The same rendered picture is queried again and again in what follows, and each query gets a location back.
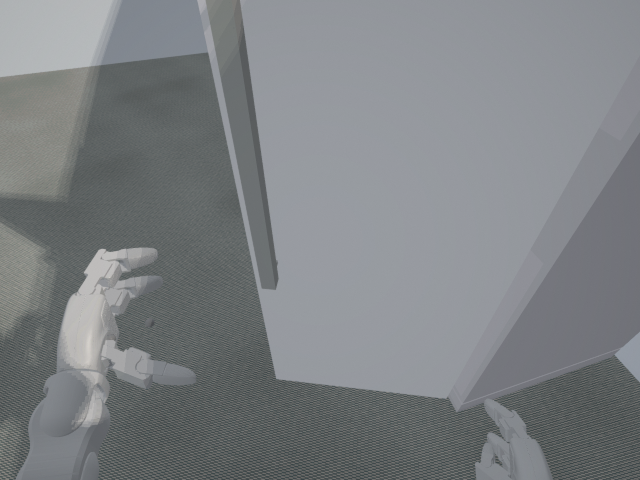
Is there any robot left forearm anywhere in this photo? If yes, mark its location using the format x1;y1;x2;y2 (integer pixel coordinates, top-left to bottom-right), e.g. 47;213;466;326
16;369;110;480

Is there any fridge door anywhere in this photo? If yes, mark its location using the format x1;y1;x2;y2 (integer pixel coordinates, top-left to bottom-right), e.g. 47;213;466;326
197;0;640;399

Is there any handle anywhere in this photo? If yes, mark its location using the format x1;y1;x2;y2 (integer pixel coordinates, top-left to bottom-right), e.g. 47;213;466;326
206;0;279;290

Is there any left robot hand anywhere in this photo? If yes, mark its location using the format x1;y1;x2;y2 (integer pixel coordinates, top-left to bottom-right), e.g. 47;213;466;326
57;248;196;389

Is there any right robot hand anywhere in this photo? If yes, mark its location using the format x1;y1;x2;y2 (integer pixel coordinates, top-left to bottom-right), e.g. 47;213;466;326
475;399;553;480

